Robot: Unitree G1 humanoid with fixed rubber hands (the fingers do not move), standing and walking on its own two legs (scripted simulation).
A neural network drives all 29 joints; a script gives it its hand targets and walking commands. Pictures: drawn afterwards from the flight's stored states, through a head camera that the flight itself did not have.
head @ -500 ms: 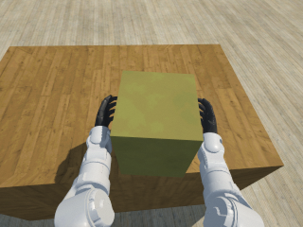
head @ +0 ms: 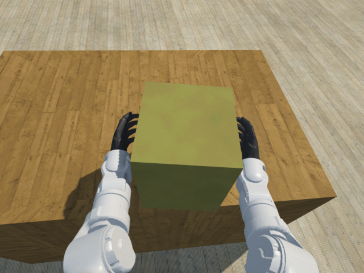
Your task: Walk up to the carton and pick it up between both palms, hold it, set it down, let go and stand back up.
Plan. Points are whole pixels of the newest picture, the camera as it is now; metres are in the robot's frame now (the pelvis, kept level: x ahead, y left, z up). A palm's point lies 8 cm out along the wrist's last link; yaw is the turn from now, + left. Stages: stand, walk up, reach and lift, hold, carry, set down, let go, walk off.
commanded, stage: set down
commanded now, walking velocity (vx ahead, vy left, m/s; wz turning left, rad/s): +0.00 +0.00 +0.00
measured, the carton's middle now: (183, 151) +0.41 +0.01 -0.01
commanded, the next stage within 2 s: none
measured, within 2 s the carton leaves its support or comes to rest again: neither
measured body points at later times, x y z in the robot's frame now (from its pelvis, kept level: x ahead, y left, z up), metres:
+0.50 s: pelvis -0.02 +0.00 -0.02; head +0.05 +0.03 +0.42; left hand +0.42 +0.21 +0.02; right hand +0.43 -0.17 +0.04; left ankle -0.01 +0.12 -0.75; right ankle -0.01 -0.13 -0.75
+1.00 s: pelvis -0.04 -0.01 -0.02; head +0.00 +0.01 +0.43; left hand +0.44 +0.19 +0.12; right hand +0.43 -0.18 +0.14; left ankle -0.01 +0.12 -0.75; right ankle -0.01 -0.13 -0.75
